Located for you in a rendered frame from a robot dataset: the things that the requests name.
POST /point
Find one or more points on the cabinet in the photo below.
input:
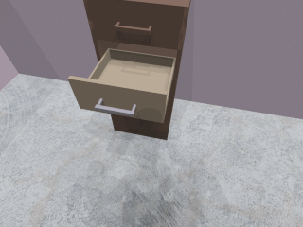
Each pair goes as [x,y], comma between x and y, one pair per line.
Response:
[167,20]

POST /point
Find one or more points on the drawer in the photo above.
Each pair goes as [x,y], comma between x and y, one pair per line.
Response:
[124,79]

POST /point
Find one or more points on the handle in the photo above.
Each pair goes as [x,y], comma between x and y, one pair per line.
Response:
[113,110]
[132,29]

